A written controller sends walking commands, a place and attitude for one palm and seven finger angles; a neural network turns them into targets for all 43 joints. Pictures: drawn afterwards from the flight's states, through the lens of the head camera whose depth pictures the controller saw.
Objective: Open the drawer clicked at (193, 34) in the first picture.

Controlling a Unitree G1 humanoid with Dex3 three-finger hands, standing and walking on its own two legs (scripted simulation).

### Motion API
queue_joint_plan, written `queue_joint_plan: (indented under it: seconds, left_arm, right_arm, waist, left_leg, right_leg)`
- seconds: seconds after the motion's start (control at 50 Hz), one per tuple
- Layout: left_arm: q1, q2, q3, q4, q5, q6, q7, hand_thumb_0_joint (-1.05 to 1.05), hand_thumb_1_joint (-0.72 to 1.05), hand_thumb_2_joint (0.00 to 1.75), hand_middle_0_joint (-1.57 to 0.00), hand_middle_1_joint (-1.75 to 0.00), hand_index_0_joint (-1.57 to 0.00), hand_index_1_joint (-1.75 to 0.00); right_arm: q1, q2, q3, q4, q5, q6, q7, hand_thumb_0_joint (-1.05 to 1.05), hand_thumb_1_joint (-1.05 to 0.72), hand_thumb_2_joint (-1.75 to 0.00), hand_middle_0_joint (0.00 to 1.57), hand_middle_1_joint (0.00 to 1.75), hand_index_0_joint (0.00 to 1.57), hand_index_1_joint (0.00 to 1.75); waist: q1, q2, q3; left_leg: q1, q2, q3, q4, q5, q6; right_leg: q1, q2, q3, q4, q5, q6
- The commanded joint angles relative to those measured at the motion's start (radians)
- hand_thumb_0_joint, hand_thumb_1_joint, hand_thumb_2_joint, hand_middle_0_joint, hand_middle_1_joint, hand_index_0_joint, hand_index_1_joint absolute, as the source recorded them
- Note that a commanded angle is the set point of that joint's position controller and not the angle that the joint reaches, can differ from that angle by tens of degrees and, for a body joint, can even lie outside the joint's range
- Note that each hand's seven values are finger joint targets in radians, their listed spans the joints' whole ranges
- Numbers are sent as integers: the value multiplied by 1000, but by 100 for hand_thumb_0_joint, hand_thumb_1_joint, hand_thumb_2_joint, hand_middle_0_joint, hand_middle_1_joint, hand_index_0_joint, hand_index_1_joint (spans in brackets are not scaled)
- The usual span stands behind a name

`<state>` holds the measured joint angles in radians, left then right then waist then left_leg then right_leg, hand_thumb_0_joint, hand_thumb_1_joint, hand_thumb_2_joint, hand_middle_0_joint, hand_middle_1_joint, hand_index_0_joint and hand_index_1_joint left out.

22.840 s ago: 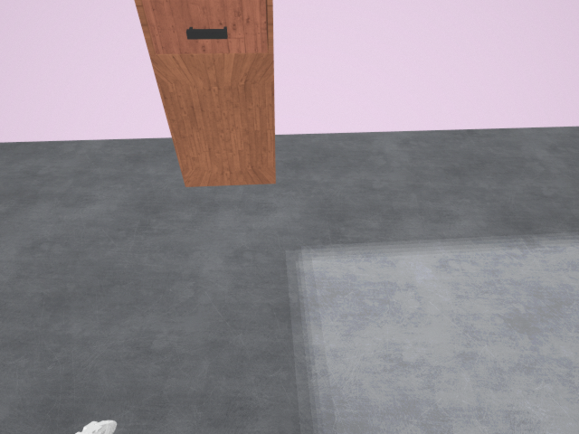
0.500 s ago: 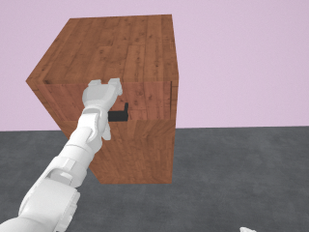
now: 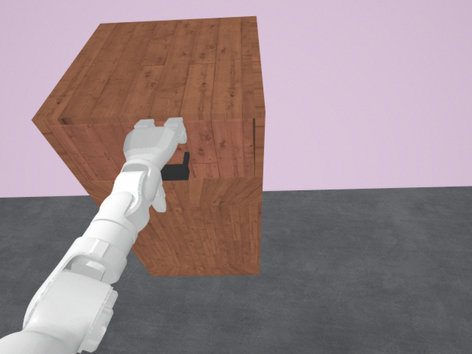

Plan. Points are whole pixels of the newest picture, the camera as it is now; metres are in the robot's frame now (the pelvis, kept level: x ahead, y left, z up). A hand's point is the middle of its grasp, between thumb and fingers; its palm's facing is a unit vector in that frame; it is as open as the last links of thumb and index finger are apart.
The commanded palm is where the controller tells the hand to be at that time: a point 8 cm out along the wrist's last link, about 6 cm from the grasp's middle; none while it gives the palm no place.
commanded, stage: re-aim the fingers above the handle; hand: left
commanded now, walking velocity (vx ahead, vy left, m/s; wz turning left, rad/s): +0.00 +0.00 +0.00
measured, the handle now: (158, 165) +0.50 +0.19 +0.01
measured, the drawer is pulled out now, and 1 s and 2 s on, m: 0.00 0.00 0.00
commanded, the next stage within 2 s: lower the fingers behind the handle in 1.62 s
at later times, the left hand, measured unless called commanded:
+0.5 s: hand (162, 161) +0.45 +0.15 +0.08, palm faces +0.02 -0.05 -1.00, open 13.8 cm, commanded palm +0.42 +0.18 +0.13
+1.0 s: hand (150, 161) +0.45 +0.17 +0.07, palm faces +0.03 -0.05 -1.00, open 13.8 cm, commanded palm +0.42 +0.19 +0.13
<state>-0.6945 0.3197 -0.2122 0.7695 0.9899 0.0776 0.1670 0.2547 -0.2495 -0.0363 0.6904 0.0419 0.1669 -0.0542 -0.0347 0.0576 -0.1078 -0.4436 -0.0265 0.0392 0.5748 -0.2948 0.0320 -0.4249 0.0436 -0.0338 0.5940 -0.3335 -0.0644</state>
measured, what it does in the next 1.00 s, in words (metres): stands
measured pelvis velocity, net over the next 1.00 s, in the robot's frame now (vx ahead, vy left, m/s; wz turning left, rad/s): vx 0.00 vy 0.01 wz -0.01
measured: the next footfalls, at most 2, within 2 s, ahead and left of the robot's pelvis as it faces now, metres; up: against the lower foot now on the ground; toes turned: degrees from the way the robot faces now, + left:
none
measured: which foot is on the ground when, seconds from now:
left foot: down 0.00-1.00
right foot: down 0.00-1.00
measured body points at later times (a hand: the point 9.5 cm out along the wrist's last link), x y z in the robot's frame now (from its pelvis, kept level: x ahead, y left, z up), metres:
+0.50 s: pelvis +0.00 +0.00 +0.00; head +0.03 -0.02 +0.45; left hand +0.44 +0.15 +0.13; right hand +0.09 -0.26 -0.14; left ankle -0.01 +0.10 -0.73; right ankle -0.03 -0.08 -0.73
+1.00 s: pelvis +0.00 +0.01 +0.00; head +0.04 -0.01 +0.45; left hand +0.44 +0.17 +0.13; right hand +0.09 -0.25 -0.14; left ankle -0.01 +0.10 -0.73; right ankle -0.03 -0.08 -0.73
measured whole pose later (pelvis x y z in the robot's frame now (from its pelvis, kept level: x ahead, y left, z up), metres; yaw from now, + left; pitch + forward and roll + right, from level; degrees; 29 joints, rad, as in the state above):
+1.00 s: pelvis +0.00 +0.01 +0.00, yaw -1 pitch +11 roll +0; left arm -0.69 0.33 -0.18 0.79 1.01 0.10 0.24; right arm 0.25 -0.25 -0.05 0.70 0.04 0.16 -0.03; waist -0.04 0.06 -0.12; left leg -0.47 -0.03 0.05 0.60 -0.31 0.05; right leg -0.45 0.04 -0.02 0.60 -0.34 -0.05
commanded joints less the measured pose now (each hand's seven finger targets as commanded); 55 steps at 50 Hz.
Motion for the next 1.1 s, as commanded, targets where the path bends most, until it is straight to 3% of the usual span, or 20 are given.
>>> queue_joint_plan:
  seconds: [0.0, 0.08, 0.14, 0.2, 0.24, 0.3, 0.32, 0.38, 0.44, 0.46, 0.52, 0.56, 0.68, 0.72, 0.76, 0.9, 0.94, 0.98, 1.04, 1.08]
  left_arm:
    - [-423, 269, 160, -181, 16, -17, 80, 0, -50, 30, -30, -120, -30, -120]
    - [-386, 269, 162, -165, 25, 12, 98, 0, -50, 30, -30, -120, -30, -120]
    - [-409, 247, 129, -162, 15, 27, 80, 0, -50, 30, -30, -120, -30, -120]
    - [-449, 164, 55, -209, 3, 12, 55, 0, -50, 30, -30, -120, -30, -120]
    - [-495, 148, 32, -247, -2, -13, 43, 0, -50, 30, -30, -120, -30, -120]
    - [-494, 148, 43, -247, -3, -34, 54, 0, -50, 30, -30, -120, -30, -120]
    - [-476, 184, 82, -220, 3, -34, 65, 0, -50, 30, -30, -120, -30, -120]
    - [-492, 212, 104, -147, 13, -6, 97, 0, -50, 30, -30, -120, -30, -120]
    - [-505, 280, 155, -105, 29, 30, 118, 0, -50, 30, -30, -120, -30, -120]
    - [-502, 278, 151, -111, 31, 37, 118, 0, -50, 30, -30, -120, -30, -120]
    - [-463, 237, 115, -73, 26, 58, 89, 0, -50, 30, -30, -120, -30, -120]
    - [-441, 288, 148, -59, 25, 46, 58, 0, -50, 30, -30, -120, -30, -120]
    - [-445, 179, 67, -216, -5, -56, 9, 0, -50, 30, -30, -120, -30, -120]
    - [-472, 184, 72, -235, -6, -79, 25, 0, -50, 30, -30, -120, -30, -120]
    - [-481, 230, 119, -269, 1, -89, 56, 0, -50, 30, -30, -120, -30, -120]
    - [-466, 233, 135, -167, 28, 21, 131, 0, -50, 30, -30, -120, -30, -120]
    - [-454, 242, 140, -165, 27, 44, 117, 0, -50, 30, -30, -120, -30, -120]
    - [-423, 185, 93, -155, 10, 59, 86, 0, -50, 30, -30, -120, -30, -120]
    - [-414, 175, 76, -157, 3, 49, 39, 0, -50, 30, -30, -120, -30, -120]
    - [-413, 200, 93, -188, 3, 21, 24, 0, -50, 30, -30, -120, -30, -120]
  right_arm:
    - [-9, -120, -38, -111, -7, -32, -4, 0, -90, -90, 20, 30, 20, 30]
    - [-15, -123, -42, -114, -5, -32, 1, 0, -90, -90, 20, 30, 20, 30]
    - [-15, -131, -42, -114, 1, -33, -3, 0, -90, -90, 20, 30, 20, 30]
    - [-6, -125, -50, -114, 2, -39, -3, 0, -90, -90, 20, 30, 20, 30]
    - [5, -125, -53, -109, 0, -43, -4, 0, -90, -90, 20, 30, 20, 30]
    - [8, -119, -53, -101, -2, -47, -2, 0, -90, -90, 20, 30, 20, 30]
    - [10, -120, -52, -95, -2, -46, -1, 0, -90, -90, 20, 30, 20, 30]
    - [-1, -124, -40, -87, -3, -43, -1, 0, -90, -90, 20, 30, 20, 30]
    - [-8, -131, -34, -90, -6, -41, -5, 0, -90, -90, 20, 30, 20, 30]
    - [-7, -127, -35, -98, -6, -41, -5, 0, -90, -90, 20, 30, 20, 30]
    - [-6, -131, -33, -109, -3, -36, -7, 0, -90, -90, 20, 30, 20, 30]
    - [-2, -139, -34, -116, 0, -33, -14, 0, -90, -90, 20, 30, 20, 30]
    - [26, -125, -53, -126, -3, -42, -10, 0, -90, -90, 20, 30, 20, 30]
    - [36, -125, -55, -113, -4, -42, -5, 0, -90, -90, 20, 30, 20, 30]
    - [41, -124, -61, -103, -8, -43, 2, 0, -90, -90, 20, 30, 20, 30]
    - [14, -128, -54, -82, -7, -33, 17, 0, -90, -90, 20, 30, 20, 30]
    - [8, -134, -54, -91, -7, -28, 16, 0, -90, -90, 20, 30, 20, 30]
    - [0, -130, -51, -104, -3, -24, 15, 0, -90, -90, 20, 30, 20, 30]
    - [-7, -135, -48, -115, 0, -18, 5, 0, -90, -90, 20, 30, 20, 30]
    - [-8, -133, -47, -118, -1, -20, 0, 0, -90, -90, 20, 30, 20, 30]
  waist:
    - [22, -92, -353]
    - [23, -88, -354]
    - [-2, -116, -333]
    - [-22, -80, -337]
    - [-36, -64, -350]
    - [-30, -55, -345]
    - [-18, -62, -338]
    - [-16, -93, -297]
    - [2, -83, -331]
    - [6, -72, -366]
    - [-6, -109, -346]
    - [-5, -117, -337]
    - [-25, -56, -365]
    - [-29, -60, -351]
    - [-12, -34, -407]
    - [-2, -40, -370]
    - [5, -59, -406]
    - [-5, -91, -374]
    - [-17, -130, -335]
    - [-8, -101, -329]
  left_leg:
    - [111, -17, -3, -14, 322, 20]
    - [107, -15, 8, -18, 326, 20]
    - [108, -15, 6, -24, 307, 23]
    - [164, -15, 2, -22, 308, 28]
    - [193, -15, -8, -15, 329, 28]
    - [204, -15, -12, -9, 337, 26]
    - [192, -13, -14, -11, 336, 23]
    - [135, -13, -11, -19, 285, 21]
    - [111, -13, -4, -22, 290, 19]
    - [113, -13, 2, -18, 302, 19]
    - [104, -11, 8, -20, 308, 20]
    - [99, -11, 10, -18, 305, 24]
    - [194, -12, -7, 9, 381, 29]
    - [194, -11, -17, 13, 391, 26]
    - [219, -9, -19, 22, 438, 23]
    - [181, -2, -13, 9, 416, 13]
    - [190, -1, -14, 6, 436, 14]
    - [183, -3, -11, -1, 423, 21]
    - [176, -3, -13, -12, 397, 24]
    - [190, -2, -12, -14, 383, 25]
  right_leg:
    - [188, -22, 67, -51, 446, 27]
    - [197, -20, 66, -53, 459, 29]
    - [192, -20, 64, -69, 444, 34]
    - [149, -16, 61, -80, 421, 33]
    - [136, -14, 60, -78, 420, 29]
    - [111, -12, 55, -72, 416, 27]
    - [111, -11, 52, -66, 404, 24]
    - [101, -13, 53, -68, 359, 27]
    - [139, -17, 58, -60, 367, 25]
    - [161, -20, 62, -52, 391, 27]
    - [169, -20, 57, -57, 427, 34]
    - [179, -21, 61, -61, 435, 35]
    - [128, -12, 56, -58, 467, 29]
    - [103, -9, 51, -52, 458, 26]
    - [113, -6, 50, -37, 475, 21]
    - [98, 0, 33, -32, 430, 15]
    - [133, 0, 36, -32, 447, 15]
    - [141, -2, 36, -45, 467, 21]
    - [140, -6, 36, -60, 452, 25]
    - [129, -8, 40, -63, 435, 24]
